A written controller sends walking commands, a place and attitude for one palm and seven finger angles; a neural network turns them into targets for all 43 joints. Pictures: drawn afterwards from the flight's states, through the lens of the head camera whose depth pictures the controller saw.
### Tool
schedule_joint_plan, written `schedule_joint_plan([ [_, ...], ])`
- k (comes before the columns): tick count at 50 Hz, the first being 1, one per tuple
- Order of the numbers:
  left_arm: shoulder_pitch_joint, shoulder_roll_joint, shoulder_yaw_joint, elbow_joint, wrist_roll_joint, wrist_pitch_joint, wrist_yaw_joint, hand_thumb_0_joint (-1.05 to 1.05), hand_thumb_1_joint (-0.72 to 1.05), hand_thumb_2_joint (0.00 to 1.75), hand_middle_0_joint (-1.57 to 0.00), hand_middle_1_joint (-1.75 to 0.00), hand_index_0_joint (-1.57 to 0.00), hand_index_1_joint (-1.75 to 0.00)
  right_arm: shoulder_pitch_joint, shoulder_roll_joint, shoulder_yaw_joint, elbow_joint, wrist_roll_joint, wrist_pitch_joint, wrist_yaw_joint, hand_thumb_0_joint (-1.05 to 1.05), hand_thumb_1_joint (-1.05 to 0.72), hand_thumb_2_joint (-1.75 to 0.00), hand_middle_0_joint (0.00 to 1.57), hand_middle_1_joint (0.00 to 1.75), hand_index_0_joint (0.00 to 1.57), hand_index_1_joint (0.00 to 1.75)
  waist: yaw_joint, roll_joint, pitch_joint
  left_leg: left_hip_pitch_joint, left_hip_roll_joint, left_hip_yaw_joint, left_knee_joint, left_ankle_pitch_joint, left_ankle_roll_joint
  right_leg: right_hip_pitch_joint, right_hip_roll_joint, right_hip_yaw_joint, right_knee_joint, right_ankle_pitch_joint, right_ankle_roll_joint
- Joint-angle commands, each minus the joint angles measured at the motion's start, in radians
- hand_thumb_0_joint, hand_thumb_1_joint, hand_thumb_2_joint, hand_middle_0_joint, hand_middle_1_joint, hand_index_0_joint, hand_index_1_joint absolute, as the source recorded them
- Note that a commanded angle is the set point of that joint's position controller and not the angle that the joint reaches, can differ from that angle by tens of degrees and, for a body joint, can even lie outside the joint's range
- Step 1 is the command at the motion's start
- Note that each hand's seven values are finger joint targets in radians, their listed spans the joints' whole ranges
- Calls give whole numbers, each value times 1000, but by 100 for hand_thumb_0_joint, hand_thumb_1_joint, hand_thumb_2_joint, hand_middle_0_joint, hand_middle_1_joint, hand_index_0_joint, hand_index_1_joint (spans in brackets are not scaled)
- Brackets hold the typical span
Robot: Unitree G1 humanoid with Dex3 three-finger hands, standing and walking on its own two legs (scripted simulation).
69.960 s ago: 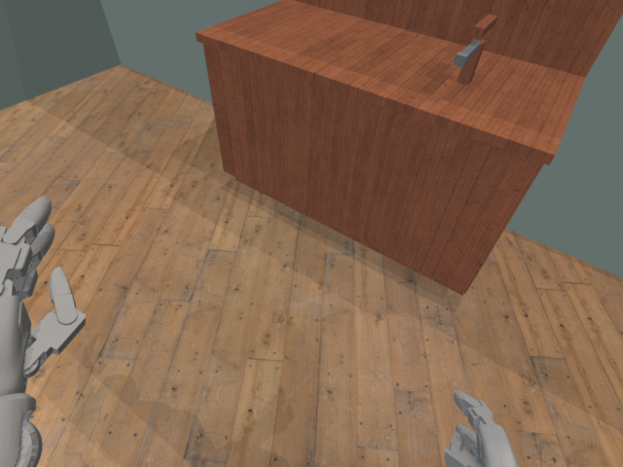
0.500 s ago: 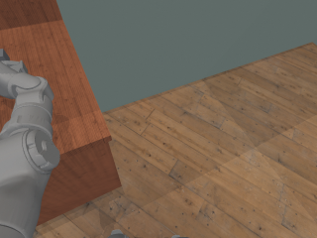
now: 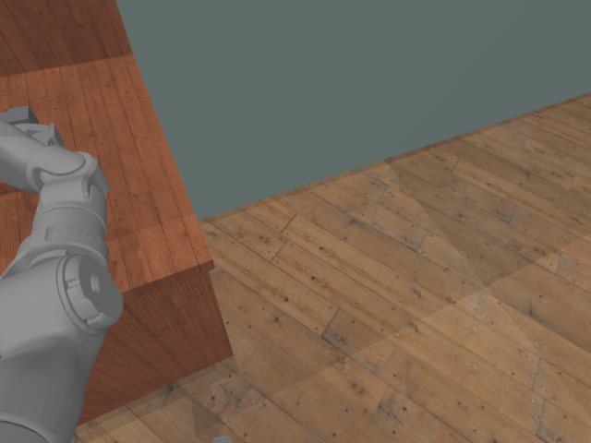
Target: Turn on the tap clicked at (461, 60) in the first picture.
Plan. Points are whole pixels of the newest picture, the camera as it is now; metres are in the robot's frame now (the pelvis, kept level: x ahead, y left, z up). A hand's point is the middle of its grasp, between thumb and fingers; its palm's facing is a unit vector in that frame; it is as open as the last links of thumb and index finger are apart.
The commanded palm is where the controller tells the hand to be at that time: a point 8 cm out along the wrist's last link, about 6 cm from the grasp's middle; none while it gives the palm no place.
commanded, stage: lift the hand up off the lever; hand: left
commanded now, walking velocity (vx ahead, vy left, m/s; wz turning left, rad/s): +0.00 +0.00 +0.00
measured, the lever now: (24, 121) +0.55 +0.33 +0.11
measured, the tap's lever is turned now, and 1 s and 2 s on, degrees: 86 86 86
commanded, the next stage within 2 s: draw the hand back beside the body in 1.50 s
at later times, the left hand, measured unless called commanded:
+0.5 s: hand (52, 132) +0.51 +0.27 +0.12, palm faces +0.85 -0.52 -0.10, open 7.8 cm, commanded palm +0.46 +0.28 +0.15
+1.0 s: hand (28, 117) +0.48 +0.27 +0.17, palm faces +0.83 -0.54 -0.12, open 7.8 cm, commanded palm +0.43 +0.28 +0.17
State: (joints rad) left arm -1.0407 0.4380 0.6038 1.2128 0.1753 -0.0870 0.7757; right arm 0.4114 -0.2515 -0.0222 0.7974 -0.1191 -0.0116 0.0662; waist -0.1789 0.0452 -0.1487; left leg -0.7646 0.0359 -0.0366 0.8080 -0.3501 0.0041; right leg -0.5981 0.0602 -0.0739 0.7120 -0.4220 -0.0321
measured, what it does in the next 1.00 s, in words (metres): stands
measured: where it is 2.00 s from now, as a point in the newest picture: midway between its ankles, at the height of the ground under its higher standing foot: outside the picture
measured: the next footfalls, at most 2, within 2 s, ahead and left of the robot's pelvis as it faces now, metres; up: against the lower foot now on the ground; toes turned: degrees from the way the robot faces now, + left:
none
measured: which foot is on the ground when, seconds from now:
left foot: down 0.00-1.00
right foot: down 0.00-1.00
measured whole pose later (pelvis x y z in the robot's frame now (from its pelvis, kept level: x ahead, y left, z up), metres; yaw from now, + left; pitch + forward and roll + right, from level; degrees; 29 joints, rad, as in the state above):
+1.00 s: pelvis +0.00 -0.01 +0.01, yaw +1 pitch +12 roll -2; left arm -0.98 0.39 0.57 1.11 0.13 0.04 0.74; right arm 0.39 -0.26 -0.03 0.81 -0.08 -0.01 0.03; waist -0.13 0.06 -0.14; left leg -0.58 0.02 -0.03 0.69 -0.31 0.00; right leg -0.43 0.05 -0.07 0.61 -0.39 -0.04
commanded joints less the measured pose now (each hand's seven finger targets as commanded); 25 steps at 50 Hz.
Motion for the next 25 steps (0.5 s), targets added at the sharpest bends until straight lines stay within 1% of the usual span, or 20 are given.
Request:
schedule_joint_plan([
  [1, -479, 235, -57, -246, 51, -58, 14, 0, 90, 90, -15, -15, -15, -15, 144, -178, -61, -35, 7, -15, -8, 0, -90, -90, 20, 30, 20, 30, -4, 107, -382, 422, -1, -27, -39, 463, 22, 54, -3, 23, -72, 425, 22],
  [2, -488, 244, -51, -247, 53, -56, 14, 0, 90, 90, -15, -15, -15, -15, 145, -181, -60, -31, 5, -15, -10, 0, -90, -90, 20, 30, 20, 30, -6, 108, -377, 418, -3, -29, -40, 461, 23, 57, -4, 24, -74, 428, 22],
  [3, -497, 225, -72, -236, 57, -52, 12, 0, 90, 90, -15, -15, -15, -15, 140, -178, -58, -32, 6, -18, -9, 0, -90, -90, 20, 30, 20, 30, -12, 107, -351, 405, -2, -27, -46, 443, 23, 45, -5, 22, -75, 414, 23],
  [5, -525, 253, -59, -259, 64, -54, 17, 0, 90, 90, -15, -15, -15, -15, 140, -181, -61, -32, 6, -19, -12, 0, -90, -90, 20, 30, 20, 30, -15, 96, -371, 407, -3, -30, -47, 425, 26, 51, -6, 25, -76, 406, 24],
  [6, -535, 241, -73, -272, 61, -54, 15, 0, 90, 90, -15, -15, -15, -15, 135, -179, -62, -32, 8, -21, -14, 0, -90, -90, 20, 30, 20, 30, -19, 105, -380, 416, -4, -29, -46, 423, 26, 52, -6, 29, -79, 408, 24],
  [7, -552, 243, -70, -288, 58, -57, 15, 0, 90, 90, -15, -15, -15, -15, 136, -179, -61, -30, 7, -23, -16, 0, -90, -90, 20, 30, 20, 30, -18, 116, -382, 426, -4, -29, -47, 420, 26, 50, -6, 29, -82, 405, 23],
  [8, -550, 266, -52, -284, 59, -58, 17, 0, 90, 90, -15, -15, -15, -15, 138, -178, -61, -28, 6, -26, -18, 0, -90, -90, 20, 30, 20, 30, -14, 110, -389, 423, -4, -27, -46, 425, 27, 60, -7, 30, -80, 416, 25],
  [9, -523, 266, -47, -278, 57, -57, 16, 0, 90, 90, -15, -15, -15, -15, 136, -176, -60, -31, 7, -28, -18, 0, -90, -90, 20, 30, 20, 30, -8, 101, -392, 409, -8, -24, -45, 421, 29, 73, -7, 33, -79, 425, 26],
  [10, -517, 269, -48, -261, 58, -53, 14, 0, 90, 90, -15, -15, -15, -15, 135, -176, -58, -31, 7, -27, -20, 0, -90, -90, 20, 30, 20, 30, -11, 94, -382, 389, -9, -19, -44, 410, 31, 81, -10, 35, -79, 433, 28],
  [11, -528, 293, -36, -274, 65, -52, 14, 0, 90, 90, -15, -15, -15, -15, 137, -178, -59, -31, 6, -27, -21, 0, -90, -90, 20, 30, 20, 30, -9, 102, -392, 390, -8, -19, -45, 413, 30, 91, -13, 36, -76, 440, 28],
  [12, -531, 286, -44, -290, 65, -52, 9, 0, 90, 90, -15, -15, -15, -15, 138, -179, -59, -33, 5, -26, -21, 0, -90, -90, 20, 30, 20, 30, -2, 124, -399, 402, -10, -18, -46, 424, 28, 93, -12, 36, -77, 445, 25],
  [13, -528, 304, -32, -300, 68, -51, 12, 0, 90, 90, -15, -15, -15, -15, 137, -177, -60, -36, 8, -26, -22, 0, -90, -90, 20, 30, 20, 30, 0, 122, -422, 410, -9, -15, -44, 433, 30, 104, -12, 38, -75, 458, 27],
  [17, -534, 296, -47, -290, 71, -39, 3, 0, 90, 90, -15, -15, -15, -15, 138, -178, -60, -31, 9, -25, -28, 0, -90, -90, 20, 30, 20, 30, -12, 108, -393, 402, -9, -14, -45, 430, 32, 105, -14, 38, -82, 466, 29],
  [18, -537, 312, -38, -315, 71, -42, 4, 0, 90, 90, -15, -15, -15, -15, 138, -177, -59, -38, 10, -28, -28, 0, -90, -90, 20, 30, 20, 30, -1, 127, -408, 414, -8, -13, -50, 440, 30, 112, -13, 37, -79, 470, 28],
  [19, -537, 308, -39, -341, 69, -47, 3, 0, 90, 90, -15, -15, -15, -15, 136, -175, -62, -40, 11, -29, -28, 0, -90, -90, 20, 30, 20, 30, 2, 134, -433, 435, -7, -12, -50, 461, 29, 123, -13, 38, -79, 486, 28],
  [20, -525, 298, -41, -334, 63, -46, 3, 0, 90, 90, -15, -15, -15, -15, 132, -173, -61, -39, 12, -31, -28, 0, -90, -90, 20, 30, 20, 30, 0, 121, -422, 432, -8, -9, -47, 459, 32, 126, -11, 39, -84, 494, 30],
  [21, -526, 310, -34, -333, 65, -45, 3, 0, 90, 90, -15, -15, -15, -15, 134, -174, -60, -36, 12, -31, -29, 0, -90, -90, 20, 30, 20, 30, 1, 122, -418, 426, -8, -9, -48, 456, 31, 131, -13, 39, -82, 494, 30],
  [23, -508, 311, -28, -358, 66, -46, 1, 0, 90, 90, -15, -15, -15, -15, 134, -174, -62, -39, 12, -31, -29, 0, -90, -90, 20, 30, 20, 30, 11, 133, -435, 439, -9, -7, -51, 483, 30, 149, -13, 38, -78, 521, 29],
  [24, -499, 307, -33, -359, 67, -43, -1, 0, 90, 90, -15, -15, -15, -15, 131, -172, -63, -41, 14, -30, -30, 0, -90, -90, 20, 30, 20, 30, 13, 139, -429, 439, -8, -5, -52, 484, 29, 151, -14, 38, -80, 519, 28],
  [25, -495, 310, -32, -346, 68, -38, -2, 0, 90, 90, -15, -15, -15, -15, 130, -174, -62, -39, 14, -30, -30, 0, -90, -90, 20, 30, 20, 30, 10, 122, -409, 426, -9, -6, -54, 467, 31, 150, -13, 37, -84, 509, 29],
])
